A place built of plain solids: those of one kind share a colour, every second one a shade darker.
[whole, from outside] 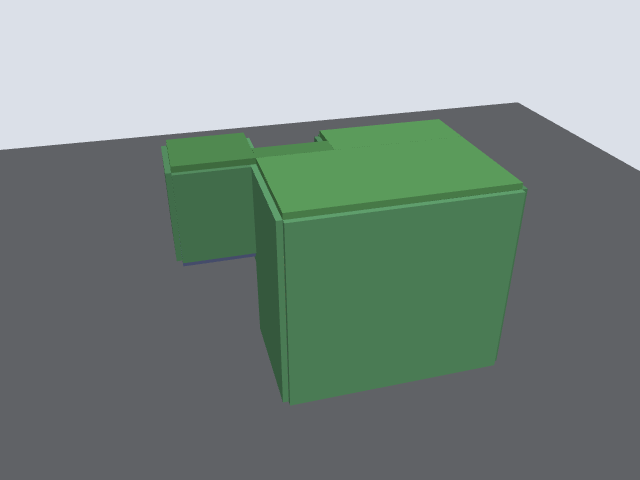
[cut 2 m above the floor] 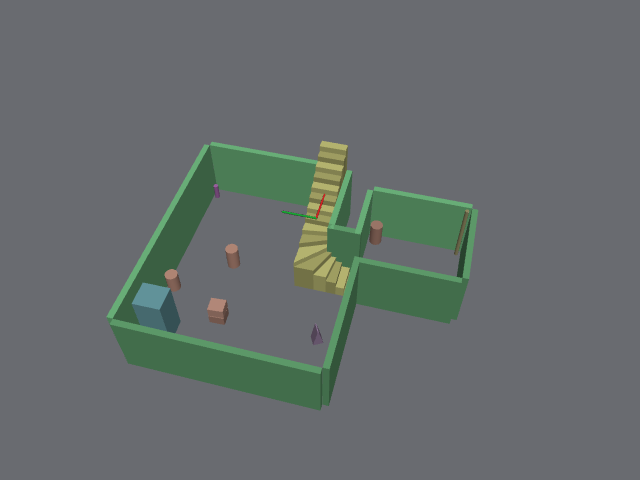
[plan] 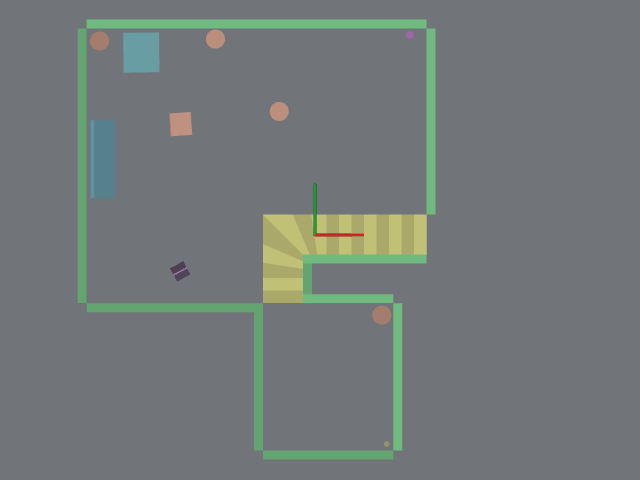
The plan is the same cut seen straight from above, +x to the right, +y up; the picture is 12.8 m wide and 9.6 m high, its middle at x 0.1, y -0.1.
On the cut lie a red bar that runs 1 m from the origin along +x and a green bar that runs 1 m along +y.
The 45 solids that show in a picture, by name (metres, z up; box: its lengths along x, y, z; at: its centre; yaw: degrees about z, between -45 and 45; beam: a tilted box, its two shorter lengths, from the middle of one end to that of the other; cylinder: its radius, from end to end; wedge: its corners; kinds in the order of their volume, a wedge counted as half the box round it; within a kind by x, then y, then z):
{
 "wall_1": {"box": [0.18, 5.49, 6.26], "at": [-4.66, 1.38, 3.08]},
 "wall_2": {"box": [3.53, 0.18, 6.26], "at": [-2.8, -1.45, 3.08]},
 "wall_3": {"box": [6.8, 0.18, 6.26], "at": [-1.17, 4.22, 3.08]},
 "wall_4": {"box": [0.18, 2.95, 3.02], "at": [-1.13, -2.84, 1.46]},
 "wall_5": {"box": [0.18, 0.97, 6.26], "at": [-0.15, -0.88, 3.08]},
 "wall_6": {"box": [2.6, 0.18, 3.02], "at": [0.26, -4.4, 1.46]},
 "wall_7": {"box": [1.8, 0.18, 3.02], "at": [0.66, -1.27, 1.46]},
 "wall_8": {"box": [2.47, 0.18, 6.26], "at": [0.99, -0.48, 3.08]},
 "wall_9": {"box": [0.18, 2.95, 3.02], "at": [1.65, -2.84, 1.46]},
 "wall_10": {"box": [0.18, 3.72, 6.26], "at": [2.32, 2.27, 3.08]},
 "wall_11": {"box": [2.52, 0.18, 3.02], "at": [3.49, 0.5, 4.7]},
 "wall_12": {"box": [0.18, 2.26, 3.02], "at": [4.84, -0.72, 4.7]},
 "roof_1": {"box": [4.33, 1.77, 0.2], "at": [-2.4, -0.48, 6.31]},
 "roof_2": {"box": [6.8, 3.72, 0.2], "at": [-1.17, 2.27, 6.31]},
 "roof_3": {"box": [2.47, 0.8, 0.2], "at": [0.99, 0.01, 6.31]},
 "roof_4": {"box": [2.52, 2.26, 0.2], "at": [3.49, -0.72, 6.31]},
 "tread_1": {"wedge": [[-1.04, -1.36, -0.05], [-1.04, -1.36, 0.19], [-1.04, -1.11, -0.05], [-1.04, -1.11, 0.18], [-0.24, -1.36, -0.05], [-0.24, -1.36, 0.19], [-0.24, -1.11, -0.05], [-0.24, -1.11, 0.18]]},
 "tread_2": {"wedge": [[-1.04, -1.11, -0.05], [-1.04, -1.11, 0.37], [-1.04, -0.86, -0.05], [-1.04, -0.86, 0.37], [-0.24, -1.11, -0.05], [-0.24, -1.11, 0.37], [-0.24, -0.86, -0.05], [-0.24, -0.86, 0.37]]},
 "tread_3": {"wedge": [[-1.04, -0.86, -0.05], [-1.04, -0.86, 0.56], [-1.04, -0.55, -0.05], [-1.04, -0.55, 0.56], [-0.24, -0.86, -0.05], [-0.24, -0.86, 0.56], [-0.24, -0.67, -0.05], [-0.24, -0.67, 0.56]]},
 "tread_4": {"wedge": [[-1.04, -0.56, -0.05], [-1.04, -0.56, 0.75], [-1.04, -0.18, -0.05], [-1.04, -0.18, 0.74], [-0.24, -0.68, -0.05], [-0.24, -0.68, 0.75], [-0.24, -0.52, -0.05], [-0.24, -0.52, 0.75]]},
 "tread_5": {"wedge": [[-1.04, -0.18, -0.05], [-1.04, -0.18, 0.94], [-1.04, 0.41, -0.05], [-1.04, 0.41, 0.93], [-0.24, -0.53, -0.05], [-0.24, -0.53, 0.94], [-0.24, -0.39, -0.05], [-0.24, -0.39, 0.94]]},
 "tread_6": {"wedge": [[-1.04, 0.41, -0.05], [-1.04, 0.41, 1.13], [-0.44, 0.41, -0.05], [-0.44, 0.41, 1.12], [-0.24, -0.39, -0.05], [-0.24, -0.39, 1.13], [-0.1, -0.39, -0.05], [-0.1, -0.39, 1.13]]},
 "tread_7": {"wedge": [[-0.45, 0.41, -0.05], [-0.45, 0.41, 1.31], [-0.1, -0.39, -0.05], [-0.1, -0.39, 1.32], [-0.07, 0.41, -0.05], [-0.07, 0.41, 1.31], [0.05, -0.39, -0.05], [0.05, -0.39, 1.31]]},
 "tread_8": {"wedge": [[-0.07, 0.41, -0.05], [-0.07, 0.41, 1.5], [0.04, -0.39, -0.05], [0.04, -0.39, 1.5], [0.23, -0.39, -0.05], [0.23, -0.39, 1.5], [0.23, 0.41, -0.05], [0.23, 0.41, 1.5]]},
 "tread_9": {"wedge": [[0.23, -0.39, -0.05], [0.23, -0.39, 1.69], [0.23, 0.41, -0.05], [0.23, 0.41, 1.69], [0.48, -0.39, -0.05], [0.48, -0.39, 1.69], [0.48, 0.41, -0.05], [0.48, 0.41, 1.69]]},
 "tread_10": {"wedge": [[0.48, -0.39, -0.05], [0.48, -0.39, 1.88], [0.48, 0.41, -0.05], [0.48, 0.41, 1.88], [0.73, -0.39, -0.05], [0.73, -0.39, 1.88], [0.73, 0.41, -0.05], [0.73, 0.41, 1.87]]},
 "tread_11": {"wedge": [[0.73, -0.39, -0.05], [0.73, -0.39, 2.07], [0.73, 0.41, -0.05], [0.73, 0.41, 2.07], [0.98, -0.39, -0.05], [0.98, -0.39, 2.06], [0.98, 0.41, -0.05], [0.98, 0.41, 2.06]]},
 "tread_12": {"wedge": [[0.98, -0.39, -0.05], [0.98, -0.39, 2.26], [0.98, 0.41, -0.05], [0.98, 0.41, 2.25], [1.23, -0.39, -0.05], [1.23, -0.39, 2.25], [1.23, 0.41, -0.05], [1.23, 0.41, 2.25]]},
 "tread_13": {"wedge": [[1.23, -0.39, -0.05], [1.23, -0.39, 2.44], [1.23, 0.41, -0.05], [1.23, 0.41, 2.44], [1.48, -0.39, -0.05], [1.48, -0.39, 2.44], [1.48, 0.41, -0.05], [1.48, 0.41, 2.44]]},
 "tread_14": {"wedge": [[1.48, -0.39, -0.05], [1.48, -0.39, 2.63], [1.48, 0.41, -0.05], [1.48, 0.41, 2.63], [1.73, -0.39, -0.05], [1.73, -0.39, 2.63], [1.73, 0.41, -0.05], [1.73, 0.41, 2.63]]},
 "tread_15": {"wedge": [[1.73, -0.39, -0.05], [1.73, -0.39, 2.82], [1.73, 0.41, -0.05], [1.73, 0.41, 2.82], [1.98, -0.39, -0.05], [1.98, -0.39, 2.81], [1.98, 0.41, -0.05], [1.98, 0.41, 2.82]]},
 "tread_16": {"wedge": [[1.98, -0.39, -0.05], [1.98, -0.39, 3.01], [1.98, 0.41, -0.05], [1.98, 0.41, 3.0], [2.23, -0.39, -0.05], [2.23, -0.39, 3.0], [2.23, 0.41, -0.05], [2.23, 0.41, 3.0]]},
 "floor_1": {"box": [2.52, 2.26, 0.22], "at": [3.49, -0.72, 3.08]},
 "cage_trolley_1": {"box": [0.72, 0.8, 1.71], "at": [-3.47, 3.65, 0.81], "yaw": 0.7},
 "seats_1": {"box": [0.08, 1.56, 0.38], "at": [-4.45, 1.52, 0.63]},
 "seats_2": {"box": [0.5, 1.56, 0.49], "at": [-4.24, 1.52, 0.2]},
 "bin_1": {"cylinder": 0.19, "from": [-4.31, 3.88, 0.0], "to": [-4.31, 3.88, 0.75]},
 "bin_2": {"cylinder": 0.19, "from": [-1.99, 3.92, 0.0], "to": [-1.99, 3.92, 0.62]},
 "bin_3": {"cylinder": 0.19, "from": [-0.72, 2.47, 0.0], "to": [-0.72, 2.47, 0.75]},
 "bin_4": {"cylinder": 0.19, "from": [1.34, -1.6, 0.0], "to": [1.34, -1.6, 0.75]},
 "carton_1": {"box": [0.42, 0.46, 0.37], "at": [-2.7, 2.22, 0.13], "yaw": 2.5},
 "carton_2": {"box": [0.42, 0.46, 0.32], "at": [-2.68, 2.22, 0.47], "yaw": 4.4},
 "sign_1": {"wedge": [[-2.9, -0.67, 0.0], [-2.84, -0.79, 0.62], [-2.82, -0.81, 0.62], [-2.76, -0.93, 0.0], [-2.64, -0.52, 0.0], [-2.57, -0.64, 0.62], [-2.56, -0.67, 0.62], [-2.49, -0.79, 0.0]]},
 "pipe_1": {"cylinder": 0.06, "from": [1.43, -4.18, 0.0], "to": [1.43, -4.18, 2.97]},
 "extinguisher_1": {"cylinder": 0.07, "from": [1.9, 4.0, 0.0], "to": [1.9, 4.0, 0.52]}
}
